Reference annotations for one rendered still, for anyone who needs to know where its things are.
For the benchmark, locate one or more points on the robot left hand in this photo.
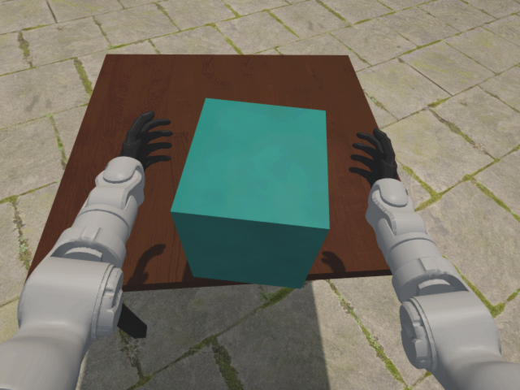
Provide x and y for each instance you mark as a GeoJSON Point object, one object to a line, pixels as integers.
{"type": "Point", "coordinates": [135, 145]}

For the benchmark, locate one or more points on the left robot forearm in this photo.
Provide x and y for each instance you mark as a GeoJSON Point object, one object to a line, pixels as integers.
{"type": "Point", "coordinates": [104, 224]}

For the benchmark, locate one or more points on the table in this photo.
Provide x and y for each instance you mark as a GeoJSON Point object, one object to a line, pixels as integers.
{"type": "Point", "coordinates": [175, 87]}

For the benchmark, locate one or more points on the right robot forearm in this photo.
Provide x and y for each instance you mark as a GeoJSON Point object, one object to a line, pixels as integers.
{"type": "Point", "coordinates": [417, 266]}

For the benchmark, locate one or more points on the right robot upper arm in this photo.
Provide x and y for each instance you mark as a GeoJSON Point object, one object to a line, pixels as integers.
{"type": "Point", "coordinates": [451, 335]}

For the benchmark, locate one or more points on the left robot upper arm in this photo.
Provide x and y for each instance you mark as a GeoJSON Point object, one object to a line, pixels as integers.
{"type": "Point", "coordinates": [69, 304]}

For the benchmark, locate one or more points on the carton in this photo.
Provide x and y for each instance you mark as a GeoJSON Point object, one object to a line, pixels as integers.
{"type": "Point", "coordinates": [252, 203]}

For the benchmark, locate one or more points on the robot right hand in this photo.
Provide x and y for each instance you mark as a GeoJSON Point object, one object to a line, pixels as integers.
{"type": "Point", "coordinates": [384, 165]}

